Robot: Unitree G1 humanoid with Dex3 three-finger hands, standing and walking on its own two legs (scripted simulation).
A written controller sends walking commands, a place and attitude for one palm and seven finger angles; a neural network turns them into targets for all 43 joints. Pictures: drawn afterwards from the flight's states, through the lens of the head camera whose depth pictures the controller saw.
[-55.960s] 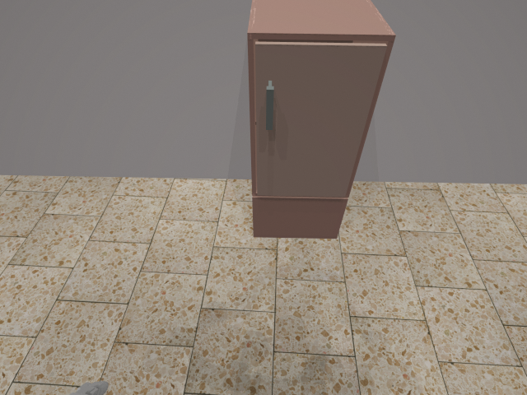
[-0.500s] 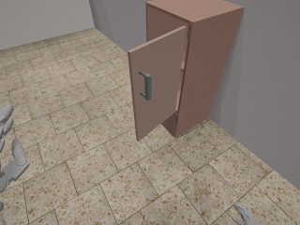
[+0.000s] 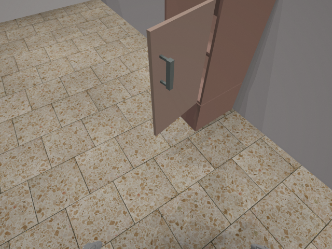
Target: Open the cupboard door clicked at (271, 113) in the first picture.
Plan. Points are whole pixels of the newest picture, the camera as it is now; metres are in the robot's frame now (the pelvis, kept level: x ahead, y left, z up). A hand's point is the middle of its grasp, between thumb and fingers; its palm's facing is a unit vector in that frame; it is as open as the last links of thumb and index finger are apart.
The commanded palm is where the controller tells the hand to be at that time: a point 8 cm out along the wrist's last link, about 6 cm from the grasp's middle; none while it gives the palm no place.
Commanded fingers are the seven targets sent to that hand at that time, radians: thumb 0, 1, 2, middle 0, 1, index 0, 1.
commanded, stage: let the arm hang, fingers relaxed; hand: left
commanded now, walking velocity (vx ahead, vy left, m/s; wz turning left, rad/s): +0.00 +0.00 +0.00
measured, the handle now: (166, 72) +0.72 +0.03 -0.02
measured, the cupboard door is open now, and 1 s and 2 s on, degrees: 100 100 100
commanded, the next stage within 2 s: look to check the result in 0.82 s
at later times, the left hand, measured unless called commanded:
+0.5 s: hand out of the picture +0.01 +0.22 -0.15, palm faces +0.01 -0.96 -0.30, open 7.4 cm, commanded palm none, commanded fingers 0.00 0.90 0.90 -0.20 -0.30 -0.20 -0.30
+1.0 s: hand out of the picture +0.04 +0.19 -0.15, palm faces +0.01 -0.97 -0.24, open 7.4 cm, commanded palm none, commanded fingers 0.00 0.90 0.90 -0.20 -0.30 -0.20 -0.30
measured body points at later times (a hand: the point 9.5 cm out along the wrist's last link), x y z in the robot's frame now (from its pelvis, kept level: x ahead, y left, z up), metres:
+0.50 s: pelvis -0.01 +0.01 +0.01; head +0.00 -0.01 +0.46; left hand +0.01 +0.27 -0.13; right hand -0.01 -0.22 -0.16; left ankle -0.01 +0.11 -0.73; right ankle +0.02 -0.10 -0.73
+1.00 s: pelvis +0.01 -0.01 +0.02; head +0.03 -0.01 +0.46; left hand +0.04 +0.24 -0.14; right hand +0.02 -0.25 -0.15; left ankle -0.01 +0.11 -0.73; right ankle +0.02 -0.10 -0.73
